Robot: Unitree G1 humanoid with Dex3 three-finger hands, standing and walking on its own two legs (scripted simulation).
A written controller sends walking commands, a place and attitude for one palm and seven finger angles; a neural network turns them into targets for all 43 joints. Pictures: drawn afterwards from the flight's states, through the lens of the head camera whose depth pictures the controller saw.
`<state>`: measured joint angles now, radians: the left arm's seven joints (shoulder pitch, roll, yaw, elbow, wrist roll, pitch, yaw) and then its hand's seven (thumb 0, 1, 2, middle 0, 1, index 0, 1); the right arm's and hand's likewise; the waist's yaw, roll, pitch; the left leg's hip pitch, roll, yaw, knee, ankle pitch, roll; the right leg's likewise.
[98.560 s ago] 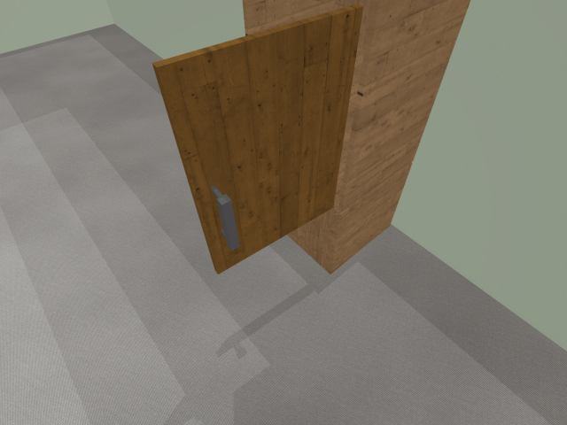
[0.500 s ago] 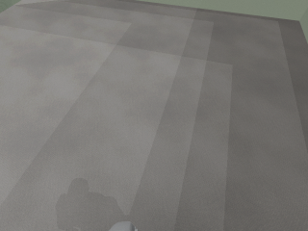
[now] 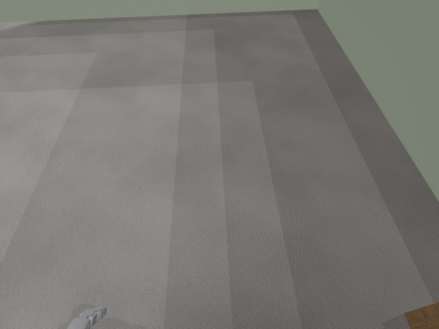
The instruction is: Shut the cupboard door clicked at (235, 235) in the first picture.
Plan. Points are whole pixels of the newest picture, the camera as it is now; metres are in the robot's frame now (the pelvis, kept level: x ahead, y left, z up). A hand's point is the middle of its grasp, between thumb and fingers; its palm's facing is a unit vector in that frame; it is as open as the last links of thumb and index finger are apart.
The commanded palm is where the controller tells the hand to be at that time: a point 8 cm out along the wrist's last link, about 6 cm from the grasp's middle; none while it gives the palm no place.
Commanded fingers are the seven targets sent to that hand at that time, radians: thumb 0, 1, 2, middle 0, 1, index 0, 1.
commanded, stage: turn to face it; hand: left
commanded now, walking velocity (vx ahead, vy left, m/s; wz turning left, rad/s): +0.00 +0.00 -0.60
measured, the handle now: out of the picture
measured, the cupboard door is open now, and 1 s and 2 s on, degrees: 1 1 1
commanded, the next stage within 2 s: none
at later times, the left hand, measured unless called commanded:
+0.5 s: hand (127, 326) +0.14 +0.21 -0.17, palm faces -0.20 -0.96 -0.19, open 7.3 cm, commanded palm none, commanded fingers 0.00 0.90 0.90 -0.20 -0.30 -0.20 -0.30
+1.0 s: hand (192, 267) +0.26 +0.09 -0.13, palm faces -0.55 -0.78 -0.28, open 7.3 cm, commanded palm none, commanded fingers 0.00 0.90 0.90 -0.20 -0.30 -0.20 -0.30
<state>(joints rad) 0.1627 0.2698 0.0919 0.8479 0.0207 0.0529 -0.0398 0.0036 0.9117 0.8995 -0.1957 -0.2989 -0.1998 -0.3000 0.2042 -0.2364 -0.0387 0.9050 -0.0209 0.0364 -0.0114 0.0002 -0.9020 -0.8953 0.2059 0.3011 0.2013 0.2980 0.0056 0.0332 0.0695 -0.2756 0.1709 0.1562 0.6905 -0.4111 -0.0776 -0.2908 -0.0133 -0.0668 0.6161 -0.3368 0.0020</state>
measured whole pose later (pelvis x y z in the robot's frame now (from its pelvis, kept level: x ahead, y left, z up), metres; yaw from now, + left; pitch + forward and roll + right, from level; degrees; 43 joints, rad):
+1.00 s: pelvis +0.04 -0.01 +0.01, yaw -35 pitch +0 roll +0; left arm 0.13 0.22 0.06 0.85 0.01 0.04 -0.01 0.00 0.91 0.90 -0.20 -0.30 -0.20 -0.30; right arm 0.24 -0.29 -0.06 0.94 -0.01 0.07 -0.02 0.00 -0.91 -0.90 0.20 0.30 0.20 0.30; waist -0.03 0.06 0.09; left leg -0.42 0.12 0.08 1.08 -0.52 -0.08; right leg -0.28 0.01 -0.04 0.61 -0.33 -0.03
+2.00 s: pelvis +0.06 -0.05 +0.02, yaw -69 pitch +2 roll +1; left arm 0.17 0.22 0.05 0.88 0.02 0.04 0.00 0.00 0.91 0.90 -0.20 -0.30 -0.21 -0.30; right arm 0.18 -0.27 -0.04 0.90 -0.01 0.06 -0.01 0.00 -0.91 -0.90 0.20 0.30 0.19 0.30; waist -0.02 0.01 0.07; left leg -0.48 0.08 0.03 0.97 -0.41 -0.10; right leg -0.26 0.02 0.04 0.50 -0.26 -0.03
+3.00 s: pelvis +0.08 -0.16 +0.01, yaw -85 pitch +0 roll -1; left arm 0.26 0.21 0.06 1.05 0.01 0.05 0.00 0.01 0.91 0.90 -0.20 -0.30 -0.20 -0.30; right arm 0.22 -0.16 0.00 0.97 -0.03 -0.02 -0.04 0.00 -0.91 -0.90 0.20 0.30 0.20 0.30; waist -0.01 -0.07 0.05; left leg -0.30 0.06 0.14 0.59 -0.29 0.04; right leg -0.30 0.03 -0.01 0.96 -0.53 -0.02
